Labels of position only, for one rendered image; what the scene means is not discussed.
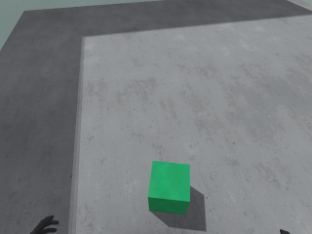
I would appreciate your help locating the robot left hand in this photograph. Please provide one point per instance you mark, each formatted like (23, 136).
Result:
(40, 228)

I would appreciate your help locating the carton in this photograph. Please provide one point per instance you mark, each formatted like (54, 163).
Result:
(169, 187)

